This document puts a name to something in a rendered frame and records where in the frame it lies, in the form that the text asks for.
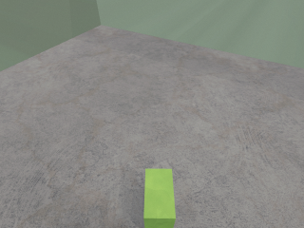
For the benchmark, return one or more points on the carton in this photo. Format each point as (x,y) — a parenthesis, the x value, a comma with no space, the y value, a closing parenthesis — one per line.
(159,201)

